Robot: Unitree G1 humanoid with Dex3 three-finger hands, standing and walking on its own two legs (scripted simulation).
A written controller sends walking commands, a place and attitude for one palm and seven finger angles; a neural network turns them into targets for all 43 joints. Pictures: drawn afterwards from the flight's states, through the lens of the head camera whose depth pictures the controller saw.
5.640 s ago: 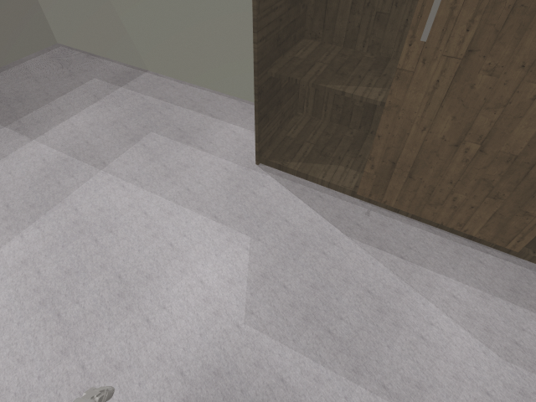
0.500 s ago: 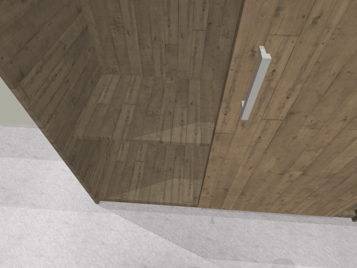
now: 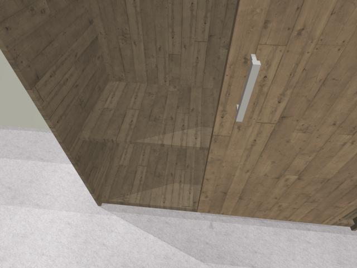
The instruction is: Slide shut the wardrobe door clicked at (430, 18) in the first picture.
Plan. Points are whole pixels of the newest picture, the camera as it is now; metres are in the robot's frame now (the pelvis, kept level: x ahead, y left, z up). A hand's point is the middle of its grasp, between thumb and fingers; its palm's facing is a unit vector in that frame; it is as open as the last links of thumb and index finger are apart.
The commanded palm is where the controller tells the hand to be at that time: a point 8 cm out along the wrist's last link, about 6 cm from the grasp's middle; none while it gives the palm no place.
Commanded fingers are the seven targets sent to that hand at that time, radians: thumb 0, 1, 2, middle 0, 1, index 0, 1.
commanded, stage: come to a stop and stand still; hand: right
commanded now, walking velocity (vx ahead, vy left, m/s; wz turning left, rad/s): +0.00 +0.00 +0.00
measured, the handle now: (245, 90) +0.51 -0.14 +0.14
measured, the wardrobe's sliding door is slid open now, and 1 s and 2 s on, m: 0.57 0.57 0.57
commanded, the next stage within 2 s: look again from close up in 0.34 s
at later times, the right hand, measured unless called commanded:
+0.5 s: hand out of the picture +0.02 -0.18 -0.18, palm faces +0.03 +0.97 -0.23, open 7.4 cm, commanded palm none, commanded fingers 0.00 -0.90 -0.90 0.20 0.30 0.20 0.30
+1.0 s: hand out of the picture +0.02 -0.16 -0.18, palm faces +0.04 +0.98 -0.18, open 7.4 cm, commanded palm none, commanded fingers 0.00 -0.90 -0.90 0.20 0.30 0.20 0.30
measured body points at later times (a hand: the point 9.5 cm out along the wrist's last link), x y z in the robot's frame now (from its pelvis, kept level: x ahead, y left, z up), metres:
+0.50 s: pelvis +0.00 +0.00 -0.01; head +0.00 +0.01 +0.44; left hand +0.01 +0.21 -0.17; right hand +0.02 -0.24 -0.16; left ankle +0.01 +0.12 -0.74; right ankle +0.00 -0.11 -0.74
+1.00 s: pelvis +0.02 +0.01 -0.01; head +0.03 +0.00 +0.44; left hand +0.03 +0.23 -0.16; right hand +0.02 -0.21 -0.17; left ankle +0.01 +0.12 -0.74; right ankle +0.00 -0.11 -0.74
